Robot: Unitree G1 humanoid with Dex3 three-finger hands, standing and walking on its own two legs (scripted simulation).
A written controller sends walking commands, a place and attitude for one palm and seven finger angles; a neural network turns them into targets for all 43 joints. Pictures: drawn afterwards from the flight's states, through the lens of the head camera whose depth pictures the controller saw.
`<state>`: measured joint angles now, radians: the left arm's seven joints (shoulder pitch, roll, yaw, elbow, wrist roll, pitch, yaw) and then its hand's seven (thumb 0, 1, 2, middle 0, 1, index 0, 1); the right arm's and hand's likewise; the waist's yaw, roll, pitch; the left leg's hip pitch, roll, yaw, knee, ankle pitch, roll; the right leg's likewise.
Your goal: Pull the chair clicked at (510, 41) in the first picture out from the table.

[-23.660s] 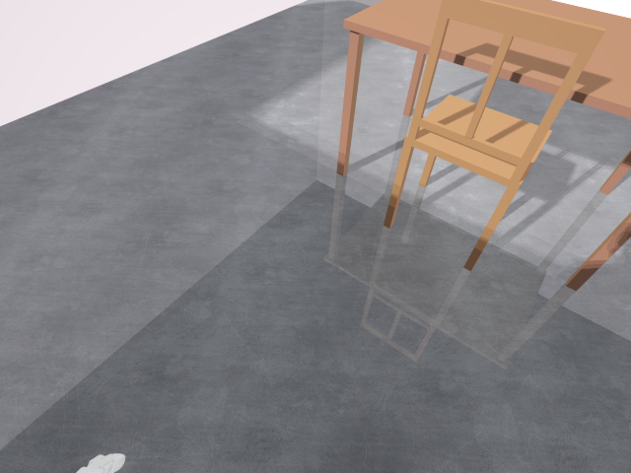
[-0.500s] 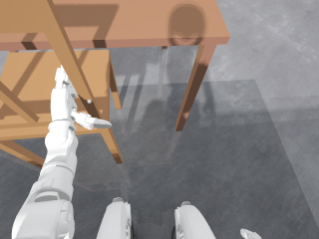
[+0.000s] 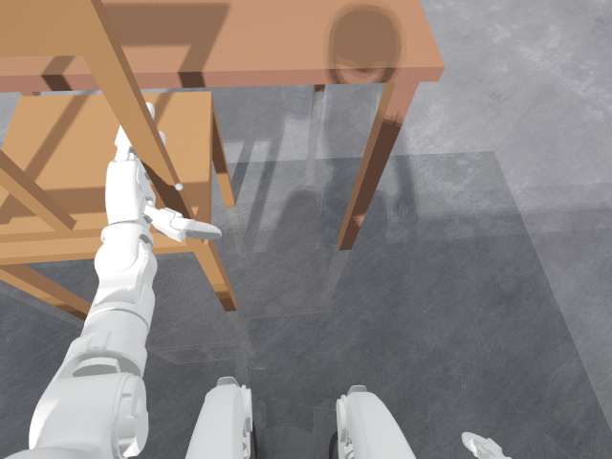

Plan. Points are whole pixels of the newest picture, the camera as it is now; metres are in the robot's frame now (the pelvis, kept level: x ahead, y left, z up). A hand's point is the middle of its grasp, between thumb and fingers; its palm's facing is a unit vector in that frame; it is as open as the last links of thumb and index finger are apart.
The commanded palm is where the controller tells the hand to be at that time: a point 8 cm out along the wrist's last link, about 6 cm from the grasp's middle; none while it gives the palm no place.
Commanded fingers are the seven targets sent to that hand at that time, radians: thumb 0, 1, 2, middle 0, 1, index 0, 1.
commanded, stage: hook a spindle and tug to test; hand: left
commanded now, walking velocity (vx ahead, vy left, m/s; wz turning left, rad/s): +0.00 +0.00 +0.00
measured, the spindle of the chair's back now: out of the picture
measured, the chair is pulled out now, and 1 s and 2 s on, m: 0.00 0.01 0.07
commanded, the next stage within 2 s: step backward, pulling the chair out in 1.28 s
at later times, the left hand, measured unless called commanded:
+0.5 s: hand (174, 187) +0.45 +0.16 +0.04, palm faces +0.07 -1.00 -0.02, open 8.4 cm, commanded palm +0.42 +0.21 +0.03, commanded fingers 0.00 0.73 0.83 -0.50 -1.45 -0.50 -1.45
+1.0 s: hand (172, 197) +0.44 +0.16 +0.04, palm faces +0.07 -1.00 -0.01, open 5.9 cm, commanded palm +0.40 +0.21 +0.03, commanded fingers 0.00 0.90 0.90 -0.50 -1.45 -0.50 -1.45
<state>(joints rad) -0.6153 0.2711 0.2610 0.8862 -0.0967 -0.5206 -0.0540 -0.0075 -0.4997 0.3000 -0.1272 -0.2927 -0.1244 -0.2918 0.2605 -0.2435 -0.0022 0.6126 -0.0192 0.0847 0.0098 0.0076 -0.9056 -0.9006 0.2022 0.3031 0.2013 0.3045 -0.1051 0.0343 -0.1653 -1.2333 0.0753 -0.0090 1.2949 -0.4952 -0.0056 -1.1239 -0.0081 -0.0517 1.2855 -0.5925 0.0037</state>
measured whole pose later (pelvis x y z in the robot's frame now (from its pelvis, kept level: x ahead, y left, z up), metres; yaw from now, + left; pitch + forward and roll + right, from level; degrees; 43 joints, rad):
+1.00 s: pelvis +0.01 +0.01 +0.01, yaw -1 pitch +24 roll -3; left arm -0.47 0.24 0.23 0.73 -0.13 -0.49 -0.05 0.01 0.65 0.79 -0.42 -1.45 -0.39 -1.45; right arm 0.27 -0.23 0.00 0.59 -0.01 0.08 0.03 0.01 -0.91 -0.90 0.20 0.30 0.20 0.30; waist -0.10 0.03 -0.17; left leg -1.19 0.08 0.01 1.27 -0.51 0.00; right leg -1.08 0.00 -0.03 1.25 -0.59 0.02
